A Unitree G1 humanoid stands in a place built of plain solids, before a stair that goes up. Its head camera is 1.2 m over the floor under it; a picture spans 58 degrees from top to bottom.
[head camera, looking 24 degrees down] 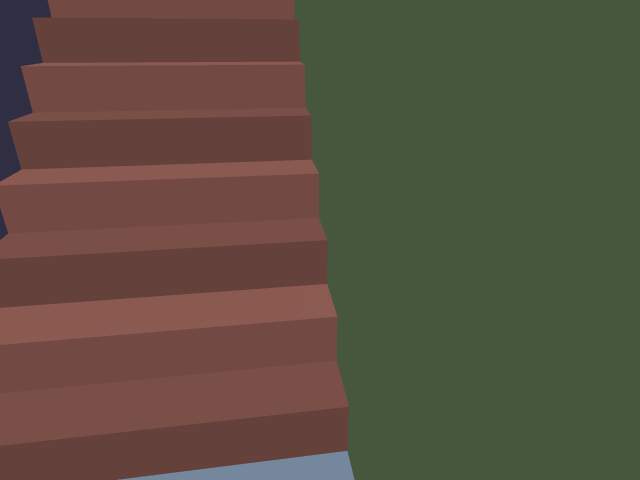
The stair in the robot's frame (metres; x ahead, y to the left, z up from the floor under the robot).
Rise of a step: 0.19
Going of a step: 0.21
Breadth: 1.36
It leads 8 degrees to the left of straight ahead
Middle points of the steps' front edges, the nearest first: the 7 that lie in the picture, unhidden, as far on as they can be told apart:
0.92 0.49 0.19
1.13 0.52 0.38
1.34 0.55 0.56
1.56 0.58 0.75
1.77 0.61 0.94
1.98 0.64 1.13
2.19 0.67 1.32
